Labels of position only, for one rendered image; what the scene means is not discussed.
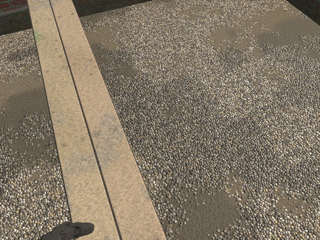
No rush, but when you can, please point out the robot left hand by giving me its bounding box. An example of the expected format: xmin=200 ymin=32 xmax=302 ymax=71
xmin=38 ymin=221 xmax=95 ymax=240

